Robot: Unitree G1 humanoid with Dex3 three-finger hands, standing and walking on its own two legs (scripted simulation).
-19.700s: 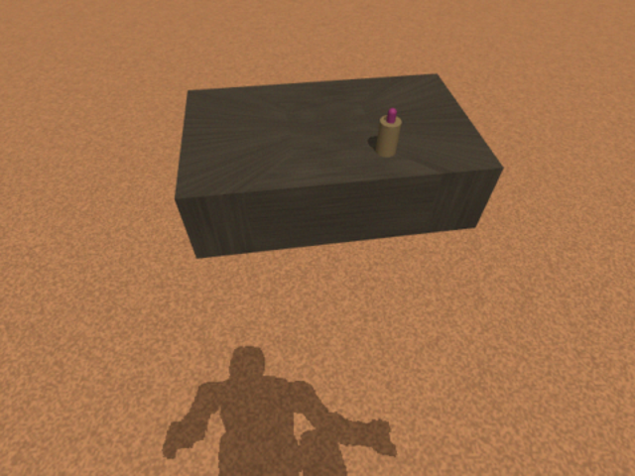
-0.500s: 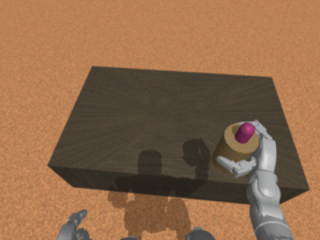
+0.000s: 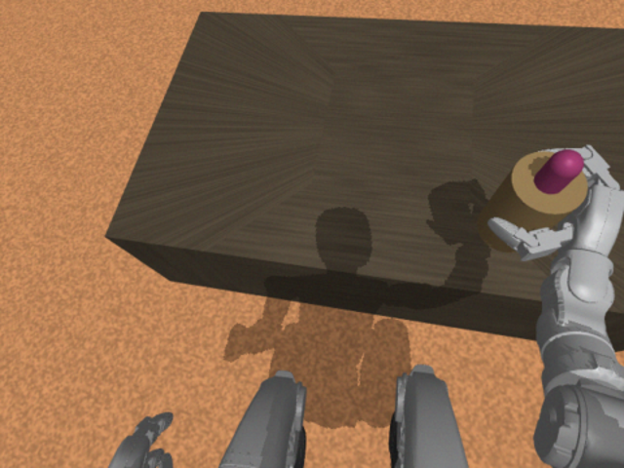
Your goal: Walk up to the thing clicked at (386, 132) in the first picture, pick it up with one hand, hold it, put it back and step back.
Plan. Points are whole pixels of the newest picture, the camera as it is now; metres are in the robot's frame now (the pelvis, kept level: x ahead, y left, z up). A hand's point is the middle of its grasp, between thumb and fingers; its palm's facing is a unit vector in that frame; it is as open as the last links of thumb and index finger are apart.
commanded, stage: crouch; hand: right
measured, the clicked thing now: (533, 198) +0.44 -0.22 +0.01
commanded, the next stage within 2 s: lower in 0.76 s
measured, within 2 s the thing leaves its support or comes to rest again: rests again in 1.68 s
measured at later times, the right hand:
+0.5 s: hand (524, 201) +0.48 -0.25 -0.08, palm faces +0.30 +0.95 -0.02, open 10.9 cm
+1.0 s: hand (515, 200) +0.51 -0.26 -0.12, palm faces +0.29 +0.96 -0.02, open 10.9 cm
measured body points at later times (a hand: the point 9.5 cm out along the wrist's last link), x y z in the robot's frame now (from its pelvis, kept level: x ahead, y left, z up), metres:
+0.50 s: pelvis -0.02 +0.00 -0.07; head +0.17 -0.05 +0.33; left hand +0.06 +0.26 -0.19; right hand +0.46 -0.30 -0.07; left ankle +0.02 +0.14 -0.58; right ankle +0.06 -0.14 -0.58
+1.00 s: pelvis -0.03 +0.00 -0.12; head +0.19 -0.04 +0.28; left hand +0.03 +0.27 -0.23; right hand +0.49 -0.31 -0.12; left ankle +0.02 +0.14 -0.58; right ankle +0.06 -0.14 -0.58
